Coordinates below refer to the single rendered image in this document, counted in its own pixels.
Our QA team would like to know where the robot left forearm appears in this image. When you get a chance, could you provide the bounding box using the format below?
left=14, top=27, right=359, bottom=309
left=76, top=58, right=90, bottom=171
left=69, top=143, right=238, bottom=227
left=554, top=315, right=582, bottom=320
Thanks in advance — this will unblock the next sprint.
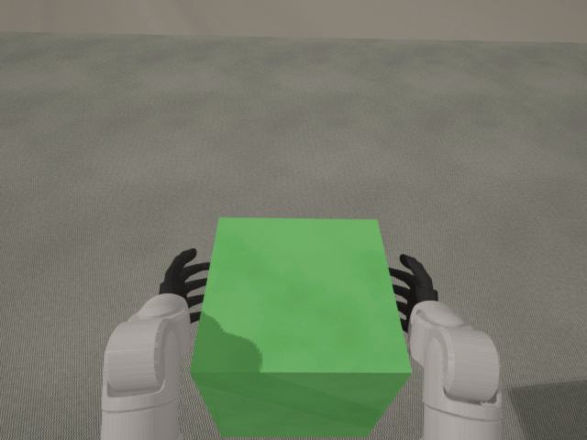
left=101, top=293, right=192, bottom=440

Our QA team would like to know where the robot right forearm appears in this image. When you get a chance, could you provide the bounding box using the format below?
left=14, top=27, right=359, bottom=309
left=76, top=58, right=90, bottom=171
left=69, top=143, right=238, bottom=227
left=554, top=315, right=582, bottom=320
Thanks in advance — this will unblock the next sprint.
left=407, top=301, right=502, bottom=440

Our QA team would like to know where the left robot hand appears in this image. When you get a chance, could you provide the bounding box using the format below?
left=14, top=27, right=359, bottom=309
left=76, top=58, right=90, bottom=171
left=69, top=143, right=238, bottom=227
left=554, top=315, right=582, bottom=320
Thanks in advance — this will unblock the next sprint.
left=159, top=248, right=210, bottom=323

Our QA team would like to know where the right robot hand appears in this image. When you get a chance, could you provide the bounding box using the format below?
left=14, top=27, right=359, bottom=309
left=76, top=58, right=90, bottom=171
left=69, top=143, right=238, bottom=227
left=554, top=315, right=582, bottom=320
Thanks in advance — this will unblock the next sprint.
left=388, top=254, right=438, bottom=334

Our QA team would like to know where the carton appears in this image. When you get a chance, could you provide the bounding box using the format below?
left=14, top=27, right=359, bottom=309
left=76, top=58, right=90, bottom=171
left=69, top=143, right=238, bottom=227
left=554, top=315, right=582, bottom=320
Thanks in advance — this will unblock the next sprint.
left=190, top=217, right=412, bottom=437

